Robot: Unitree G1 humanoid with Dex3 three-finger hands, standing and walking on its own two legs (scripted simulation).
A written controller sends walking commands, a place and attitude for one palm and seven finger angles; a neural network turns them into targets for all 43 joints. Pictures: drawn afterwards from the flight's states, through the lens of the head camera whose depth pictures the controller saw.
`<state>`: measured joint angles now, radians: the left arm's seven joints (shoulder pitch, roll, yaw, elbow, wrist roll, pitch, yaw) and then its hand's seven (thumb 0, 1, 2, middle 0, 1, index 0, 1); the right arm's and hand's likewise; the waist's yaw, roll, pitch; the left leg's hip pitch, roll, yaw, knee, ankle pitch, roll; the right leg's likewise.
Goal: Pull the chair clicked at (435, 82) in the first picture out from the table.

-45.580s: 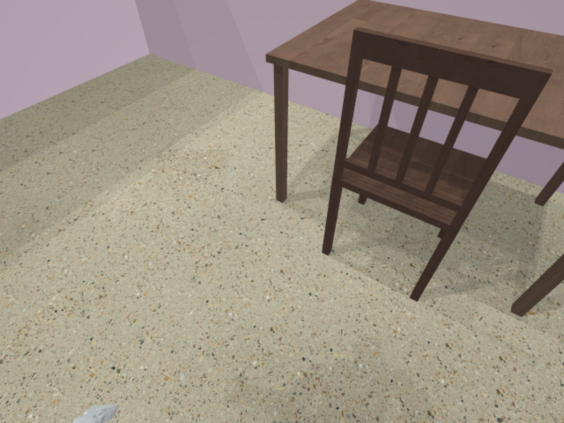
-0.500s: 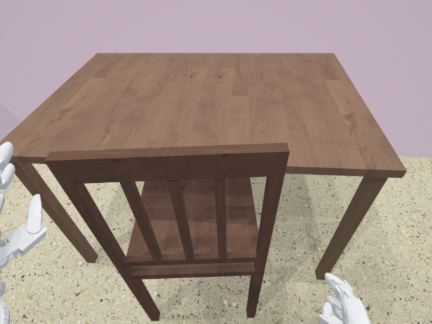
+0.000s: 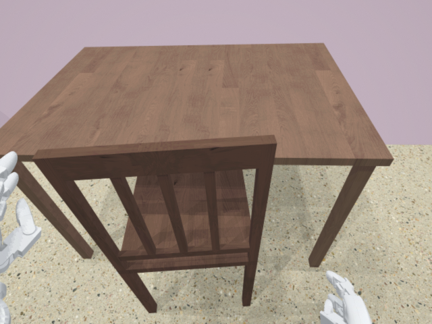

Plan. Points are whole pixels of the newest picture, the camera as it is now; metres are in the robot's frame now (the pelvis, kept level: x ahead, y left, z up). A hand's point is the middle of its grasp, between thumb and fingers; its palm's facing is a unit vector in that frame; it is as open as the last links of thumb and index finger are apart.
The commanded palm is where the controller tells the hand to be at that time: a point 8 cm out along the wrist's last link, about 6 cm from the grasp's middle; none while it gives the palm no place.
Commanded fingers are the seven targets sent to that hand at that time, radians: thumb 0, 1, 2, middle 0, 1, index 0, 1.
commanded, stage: step back with the hand held close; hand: left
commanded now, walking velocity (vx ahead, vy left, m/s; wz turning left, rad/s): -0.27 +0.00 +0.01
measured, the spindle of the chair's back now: (175, 217) +0.37 +0.15 -0.07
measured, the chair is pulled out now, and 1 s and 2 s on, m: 0.04 0.04 0.04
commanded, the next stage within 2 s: stop stepping back and stand still in 1.64 s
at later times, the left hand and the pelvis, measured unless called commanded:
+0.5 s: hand (4, 262) +0.14 +0.28 +0.17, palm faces +0.46 -0.75 -0.48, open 7.4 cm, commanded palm +0.10 +0.32 +0.18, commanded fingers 0.00 0.90 0.90 -0.20 -0.30 -0.20 -0.30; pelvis -0.05 +0.02 -0.01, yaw -1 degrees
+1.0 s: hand out of the picture +0.10 +0.28 +0.18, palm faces +0.50 -0.71 -0.49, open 7.4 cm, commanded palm +0.04 +0.31 +0.18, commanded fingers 0.00 0.90 0.90 -0.20 -0.30 -0.20 -0.30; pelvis -0.10 +0.01 -0.03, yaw +1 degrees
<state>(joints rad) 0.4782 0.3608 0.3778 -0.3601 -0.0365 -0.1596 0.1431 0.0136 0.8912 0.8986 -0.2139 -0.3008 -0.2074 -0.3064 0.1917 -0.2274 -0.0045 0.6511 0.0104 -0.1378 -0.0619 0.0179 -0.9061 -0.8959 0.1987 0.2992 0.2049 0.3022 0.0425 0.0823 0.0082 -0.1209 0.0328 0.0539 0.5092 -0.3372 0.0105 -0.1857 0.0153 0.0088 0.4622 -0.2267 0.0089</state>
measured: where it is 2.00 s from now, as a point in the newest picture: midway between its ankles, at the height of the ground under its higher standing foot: outside the picture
